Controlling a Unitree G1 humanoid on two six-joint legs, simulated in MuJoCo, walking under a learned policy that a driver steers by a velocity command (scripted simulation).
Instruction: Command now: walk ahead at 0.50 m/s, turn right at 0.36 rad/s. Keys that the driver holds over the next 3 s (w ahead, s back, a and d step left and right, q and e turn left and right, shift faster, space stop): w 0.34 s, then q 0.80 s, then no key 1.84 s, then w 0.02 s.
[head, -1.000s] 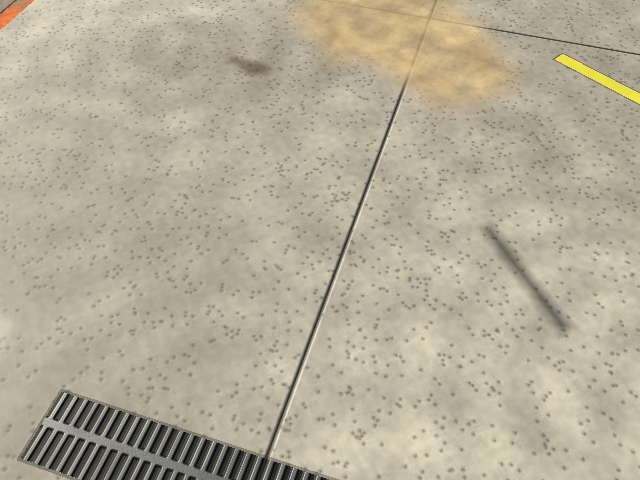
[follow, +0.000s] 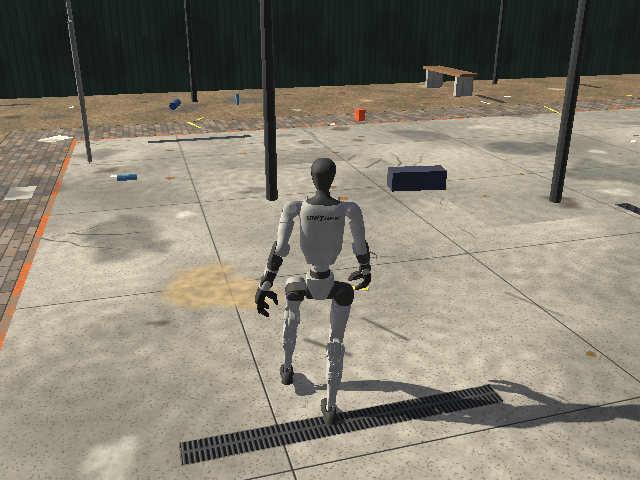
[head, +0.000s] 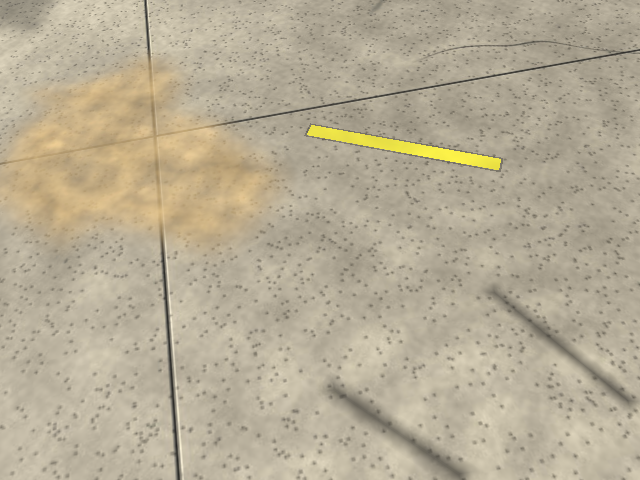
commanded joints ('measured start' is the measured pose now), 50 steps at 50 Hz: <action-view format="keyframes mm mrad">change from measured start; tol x32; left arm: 1 99 124 18 -19 7 -10 11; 50 -213 167 13 -188 36 56 24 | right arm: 1 -150 -55 1 -107 6 -24 8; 9 414 -304 -73 18 -23 -57 -34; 50 167 -97 -34 -72 28 101 17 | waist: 1 34 -110 14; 9 -149 225 -365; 50 -64 -196 -110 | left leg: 1 -29 -51 57 -112 52 27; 7 503 -142 71 -317 -43 145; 9 992 307 -606 -394 -171 346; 25 534 15 -54 -471 660 215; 31 511 -13 -177 -198 360 149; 33 247 -229 -11 253 -616 99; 50 361 -100 87 -1 -388 55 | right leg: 1 75 -266 147 -7 592 -73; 7 48 -251 86 362 947 -2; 10 -545 -36 25 1089 -213 45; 30 -300 -125 -98 232 181 122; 33 134 -628 302 210 1043 -98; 50 -245 -467 -106 39 105 -63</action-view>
